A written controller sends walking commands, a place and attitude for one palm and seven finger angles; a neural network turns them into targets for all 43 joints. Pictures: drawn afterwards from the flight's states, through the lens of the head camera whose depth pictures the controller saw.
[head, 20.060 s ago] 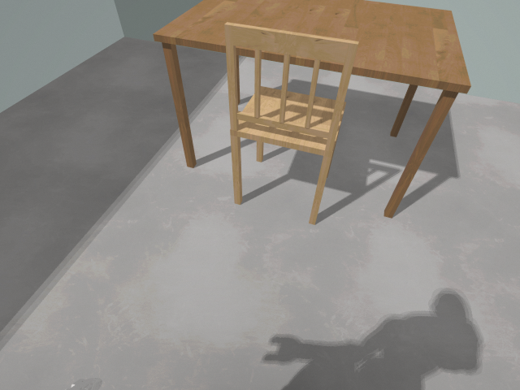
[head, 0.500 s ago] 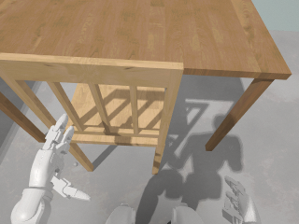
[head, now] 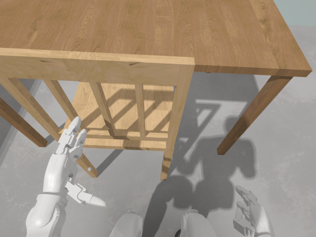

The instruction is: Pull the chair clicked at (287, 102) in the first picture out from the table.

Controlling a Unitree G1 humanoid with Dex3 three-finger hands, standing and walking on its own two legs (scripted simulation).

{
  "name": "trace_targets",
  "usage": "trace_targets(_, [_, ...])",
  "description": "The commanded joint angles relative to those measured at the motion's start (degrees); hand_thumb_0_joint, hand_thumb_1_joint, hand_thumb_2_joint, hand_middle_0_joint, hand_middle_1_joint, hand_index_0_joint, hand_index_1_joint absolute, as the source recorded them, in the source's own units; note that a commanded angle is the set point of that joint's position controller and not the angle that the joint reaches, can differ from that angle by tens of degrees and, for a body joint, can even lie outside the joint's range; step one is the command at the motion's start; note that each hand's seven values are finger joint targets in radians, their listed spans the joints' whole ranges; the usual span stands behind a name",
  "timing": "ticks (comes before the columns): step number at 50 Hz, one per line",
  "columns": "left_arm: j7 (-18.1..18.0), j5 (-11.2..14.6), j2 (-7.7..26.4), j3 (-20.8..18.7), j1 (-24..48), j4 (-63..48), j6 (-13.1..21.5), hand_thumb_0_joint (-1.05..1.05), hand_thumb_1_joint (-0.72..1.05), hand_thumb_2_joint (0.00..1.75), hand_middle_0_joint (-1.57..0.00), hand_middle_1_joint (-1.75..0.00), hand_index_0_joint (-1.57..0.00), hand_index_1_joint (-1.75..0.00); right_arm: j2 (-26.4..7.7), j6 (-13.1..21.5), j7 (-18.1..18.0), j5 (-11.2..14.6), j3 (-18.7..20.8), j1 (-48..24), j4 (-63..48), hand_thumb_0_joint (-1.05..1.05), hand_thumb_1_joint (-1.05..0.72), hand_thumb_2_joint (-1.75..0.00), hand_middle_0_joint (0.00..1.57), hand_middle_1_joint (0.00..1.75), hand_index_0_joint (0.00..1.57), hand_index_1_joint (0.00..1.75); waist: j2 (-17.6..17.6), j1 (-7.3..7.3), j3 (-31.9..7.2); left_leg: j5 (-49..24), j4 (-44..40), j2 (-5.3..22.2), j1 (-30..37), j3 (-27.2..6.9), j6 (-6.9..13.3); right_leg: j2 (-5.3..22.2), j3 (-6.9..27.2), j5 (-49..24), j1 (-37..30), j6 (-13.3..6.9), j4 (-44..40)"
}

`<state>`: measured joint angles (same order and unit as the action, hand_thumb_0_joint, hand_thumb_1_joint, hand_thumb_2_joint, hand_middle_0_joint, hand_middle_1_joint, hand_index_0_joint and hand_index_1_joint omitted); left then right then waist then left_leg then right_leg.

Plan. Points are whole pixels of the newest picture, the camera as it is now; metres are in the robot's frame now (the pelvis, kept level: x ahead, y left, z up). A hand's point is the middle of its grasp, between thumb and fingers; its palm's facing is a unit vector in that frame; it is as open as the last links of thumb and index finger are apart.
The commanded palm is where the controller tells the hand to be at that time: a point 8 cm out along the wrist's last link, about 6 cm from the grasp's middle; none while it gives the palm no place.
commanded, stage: aim the fingers beside a spindle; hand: left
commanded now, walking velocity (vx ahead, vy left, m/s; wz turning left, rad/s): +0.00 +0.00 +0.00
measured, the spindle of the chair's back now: (105, 111) +0.43 +0.17 +0.01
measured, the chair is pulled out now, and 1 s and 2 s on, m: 0.00 0.00 0.00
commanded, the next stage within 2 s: push the fingers through the gap in 1.12 s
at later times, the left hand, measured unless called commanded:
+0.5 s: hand (102, 161) +0.29 +0.15 +0.01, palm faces -0.04 -1.00 -0.01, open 16.9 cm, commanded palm +0.28 +0.20 +0.02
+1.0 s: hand (103, 162) +0.29 +0.15 +0.01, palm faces -0.04 -1.00 -0.01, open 16.9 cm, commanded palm +0.27 +0.20 +0.02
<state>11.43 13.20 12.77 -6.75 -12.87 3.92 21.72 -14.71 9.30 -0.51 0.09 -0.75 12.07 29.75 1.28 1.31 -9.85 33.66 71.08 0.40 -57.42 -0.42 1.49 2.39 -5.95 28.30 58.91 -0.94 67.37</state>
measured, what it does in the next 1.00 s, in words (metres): stands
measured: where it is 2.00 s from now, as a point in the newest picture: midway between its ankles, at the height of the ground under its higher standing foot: outside the picture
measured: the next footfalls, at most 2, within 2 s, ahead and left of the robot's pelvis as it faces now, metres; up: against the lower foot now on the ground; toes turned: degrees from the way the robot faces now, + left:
none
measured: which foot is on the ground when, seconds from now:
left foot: down 0.00-1.00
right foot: down 0.00-1.00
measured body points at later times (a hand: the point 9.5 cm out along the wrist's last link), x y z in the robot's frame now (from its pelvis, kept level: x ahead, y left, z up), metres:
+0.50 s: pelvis +0.00 +0.00 -0.01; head +0.11 +0.01 +0.42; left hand +0.29 +0.21 +0.02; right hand +0.18 -0.24 -0.10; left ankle +0.00 +0.10 -0.64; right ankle +0.04 -0.12 -0.64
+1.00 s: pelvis +0.00 +0.00 -0.01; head +0.11 +0.01 +0.42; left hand +0.29 +0.20 +0.02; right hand +0.18 -0.24 -0.11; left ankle +0.00 +0.10 -0.64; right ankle +0.04 -0.12 -0.64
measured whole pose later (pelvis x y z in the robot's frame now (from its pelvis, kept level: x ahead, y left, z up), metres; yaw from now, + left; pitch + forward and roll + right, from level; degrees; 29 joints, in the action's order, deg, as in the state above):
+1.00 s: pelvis +0.00 +0.00 -0.01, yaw +0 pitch +23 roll -3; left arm 6.6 10.3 11.2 -2.8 -8.1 5.9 22.3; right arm -14.6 5.0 0.4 -0.3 -0.6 11.1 29.1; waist 1.4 1.5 -10.2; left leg 35.2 74.7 0.3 -62.1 -0.4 1.7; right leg 2.5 -5.8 29.7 63.6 -0.8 70.8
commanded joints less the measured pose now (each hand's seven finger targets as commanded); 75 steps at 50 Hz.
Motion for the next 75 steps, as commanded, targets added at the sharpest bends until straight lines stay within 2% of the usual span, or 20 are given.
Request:
trace_targets(1, [-1.1,0.2,6.5,-3.9,5.9,-12.2,4.6,0.00,-0.50,0.30,-0.06,-0.08,-0.06,-0.08,-7.9,2.3,-0.7,0.3,3.4,-1.4,-8.5,0.00,-0.90,-0.90,0.20,0.30,0.20,0.30,1.1,0.17,-16.1,-17.3,-10.3,-0.2,7.8,-2.2,-0.7,-1.3,2.6,-10.4,-13.1,-0.9,-7.1])
trace_targets(4, [-1.3,-0.4,4.3,-1.0,6.7,-11.8,4.4,0.00,-0.50,0.30,-0.06,-0.08,-0.06,-0.08,-7.8,1.9,-0.5,0.2,3.1,-1.4,-8.6,0.00,-0.90,-0.90,0.20,0.30,0.20,0.30,1.3,0.85,-16.4,-17.6,-9.9,-0.2,7.6,-2.4,-0.6,-1.3,2.4,-10.5,-12.2,-0.8,-6.7])
trace_targets(9, [-1.7,-0.8,4.8,-1.2,9.5,-10.2,4.0,0.00,-0.50,0.30,-0.06,-0.08,-0.06,-0.08,-8.1,1.3,-0.7,0.3,3.2,-1.5,-8.5,0.00,-0.90,-0.90,0.20,0.30,0.20,0.30,0.5,1.13,-17.0,-15.5,-9.0,-0.3,6.2,-2.3,-0.4,-1.3,2.8,-8.9,-11.3,-0.8,-6.5])
trace_targets(12, [-2.1,-0.9,7.2,-3.9,10.0,-9.0,3.9,0.00,-0.50,0.30,-0.06,-0.08,-0.06,-0.08,-8.2,0.8,-0.8,0.2,3.2,-1.5,-8.1,0.00,-0.90,-0.90,0.20,0.30,0.20,0.30,0.3,0.45,-17.4,-15.8,-8.8,-0.3,5.3,-2.3,-0.5,-1.5,3.0,-9.2,-11.8,-0.9,-6.1])
trace_targets(14, [-2.1,-1.1,4.6,-1.1,11.8,-10.0,3.9,0.00,-0.50,0.30,-0.06,-0.08,-0.06,-0.08,-7.8,0.7,-0.5,0.2,3.2,-1.5,-8.3,0.00,-0.90,-0.90,0.20,0.30,0.20,0.30,1.8,0.79,-18.3,-17.4,-8.6,-0.3,6.5,-2.2,-0.5,-1.2,2.9,-10.7,-11.7,-0.9,-5.8])
trace_targets(17, [-2.7,-1.1,5.6,-2.3,10.7,-9.2,3.9,0.00,-0.50,0.30,-0.06,-0.08,-0.06,-0.08,-8.0,0.3,-0.4,0.1,3.3,-1.1,-8.1,0.00,-0.90,-0.90,0.20,0.30,0.20,0.30,0.6,0.65,-19.7,-19.2,-8.0,-0.1,6.7,-2.3,-0.5,-1.4,2.9,-12.5,-12.0,-0.9,-5.3])
trace_targets(24, [-3.9,-2.4,2.5,1.5,12.1,-7.7,3.9,0.00,-0.50,0.30,-0.06,-0.08,-0.06,-0.08,-7.9,-0.6,0.1,0.0,3.3,-1.3,-8.3,0.00,-0.90,-0.90,0.20,0.30,0.20,0.30,0.6,1.26,-18.3,-17.8,-7.6,0.0,5.8,-2.5,-0.6,-1.3,2.6,-10.9,-9.5,-0.9,-4.5])
trace_targets(27, [-5.1,-3.0,5.4,-1.3,13.6,-7.7,4.4,0.00,-0.50,0.30,-0.06,-0.08,-0.06,-0.08,-8.2,-1.1,0.0,-0.2,3.4,-1.2,-8.0,0.00,-0.90,-0.90,0.20,0.30,0.20,0.30,0.7,0.70,-19.2,-17.7,-7.2,-0.1,4.8,-2.5,-0.6,-1.3,2.8,-10.9,-9.7,-1.1,-3.8])
trace_targets(31, [-5.6,-2.6,5.3,-1.9,10.8,-9.7,4.7,0.00,-0.50,0.30,-0.06,-0.08,-0.06,-0.08,-7.7,-1.7,0.4,-0.2,3.4,-1.1,-8.7,0.00,-0.90,-0.90,0.20,0.30,0.20,0.30,2.1,-0.45,-22.0,-21.1,-7.6,-0.2,7.3,-2.2,-0.9,-1.3,2.9,-13.9,-11.8,-1.2,-3.8])
trace_targets(38, [-4.2,-2.1,2.9,0.8,12.0,-7.5,4.1,0.00,-0.50,0.30,-0.06,-0.08,-0.06,-0.08,-7.8,-2.1,0.1,0.2,3.2,-1.1,-8.3,0.00,-0.90,-0.90,0.20,0.30,0.20,0.30,-0.9,1.77,-18.5,-17.5,-7.1,-0.1,4.6,-2.1,-0.3,-1.5,3.1,-12.2,-11.1,-0.7,-4.9])
trace_targets(47, [-4.7,-2.5,3.8,0.7,10.1,-10.5,4.8,0.00,-0.50,0.30,-0.06,-0.08,-0.06,-0.08,-7.7,-1.6,0.1,0.0,3.4,-1.0,-8.6,0.00,-0.90,-0.90,0.20,0.30,0.20,0.30,2.0,0.82,-20.3,-21.4,-7.3,0.1,7.5,-2.7,-0.8,-1.4,2.5,-13.6,-10.4,-1.1,-3.9])
trace_targets(49, [-5.1,-2.9,2.2,2.3,10.0,-10.2,4.5,0.00,-0.50,0.30,-0.06,-0.08,-0.06,-0.08,-7.5,-1.8,0.3,-0.1,3.3,-1.0,-8.8,0.00,-0.90,-0.90,0.20,0.30,0.20,0.30,1.2,1.10,-19.8,-21.0,-7.4,0.0,7.3,-2.7,-0.7,-1.3,2.4,-13.4,-10.2,-1.0,-3.9])
trace_targets(53, [-5.8,-3.1,3.8,0.2,11.0,-7.9,4.1,0.00,-0.50,0.30,-0.06,-0.08,-0.06,-0.08,-7.7,-2.4,0.2,0.0,3.2,-1.1,-8.8,0.00,-0.90,-0.90,0.20,0.30,0.20,0.30,-1.0,1.27,-18.1,-17.1,-7.2,-0.3,4.2,-2.2,-0.5,-1.4,2.9,-11.4,-10.7,-0.9,-4.6])
trace_targets(57, [-5.2,-2.8,5.1,-1.1,10.9,-8.8,4.6,0.00,-0.50,0.30,-0.06,-0.08,-0.06,-0.08,-7.7,-2.4,0.1,0.0,3.2,-1.4,-9.0,0.00,-0.90,-0.90,0.20,0.30,0.20,0.30,0.4,0.62,-19.5,-18.0,-7.2,-0.3,4.8,-2.1,-0.5,-1.5,3.2,-12.1,-11.5,-1.1,-4.4])
trace_targets(59, [-5.0,-2.6,3.1,1.2,10.7,-11.4,5.0,0.00,-0.50,0.30,-0.06,-0.08,-0.06,-0.08,-7.4,-2.2,0.3,0.0,3.2,-1.4,-9.2,0.00,-0.90,-0.90,0.20,0.30,0.20,0.30,2.9,0.37,-20.6,-20.3,-7.7,-0.2,7.5,-2.4,-0.8,-1.4,2.8,-13.0,-11.2,-1.2,-4.1])
trace_targets(62, [-4.9,-2.5,3.4,1.2,10.9,-9.4,4.5,0.00,-0.50,0.30,-0.06,-0.08,-0.06,-0.08,-7.7,-2.1,0.2,0.0,3.1,-1.1,-8.8,0.00,-0.90,-0.90,0.20,0.30,0.20,0.30,-0.3,1.64,-19.1,-18.6,-7.2,-0.1,5.7,-2.5,-0.5,-1.6,2.8,-12.4,-10.9,-0.9,-4.7])
trace_targets(65, [-4.9,-3.0,3.3,1.4,15.7,-7.3,4.5,0.00,-0.50,0.30,-0.06,-0.08,-0.06,-0.08,-8.0,-2.1,-0.1,0.0,3.0,-1.3,-8.0,0.00,-0.90,-0.90,0.20,0.30,0.20,0.30,0.8,2.17,-17.3,-15.7,-6.9,-0.2,4.4,-2.6,-0.5,-1.5,2.9,-9.4,-8.6,-0.9,-4.6])
trace_targets(67, [-5.2,-3.0,4.8,-0.1,18.6,-6.2,4.5,0.00,-0.50,0.30,-0.06,-0.08,-0.06,-0.08,-8.2,-2.1,-0.3,0.0,3.0,-1.1,-7.3,0.00,-0.90,-0.90,0.20,0.30,0.20,0.30,-0.1,2.35,-17.8,-15.2,-6.7,-0.1,4.2,-2.6,-0.3,-1.5,3.0,-8.9,-8.6,-0.9,-4.8])
trace_targets(71, [-5.1,-2.6,4.9,-0.6,19.3,-6.6,4.4,0.00,-0.50,0.30,-0.06,-0.08,-0.06,-0.08,-8.0,-2.1,-0.1,-0.1,3.1,-1.0,-7.4,0.00,-0.90,-0.90,0.20,0.30,0.20,0.30,2.1,0.93,-22.1,-18.8,-7.2,-0.4,6.7,-2.4,-0.6,-1.3,3.2,-12.0,-11.0,-1.1,-4.4])
trace_targets(75, [-5.0,-2.6,4.4,-0.6,18.9,-4.4,3.7,0.00,-0.50,0.30,-0.06,-0.08,-0.06,-0.08,-8.0,-2.6,0.3,0.0,3.1,-0.7,-7.2,0.00,-0.90,-0.90,0.20,0.30,0.20,0.30,1.7,1.01,-21.7,-20.3,-7.7,-0.2,6.8,-2.3,-0.8,-1.4,3.0,-13.7,-11.8,-1.0,-4.5])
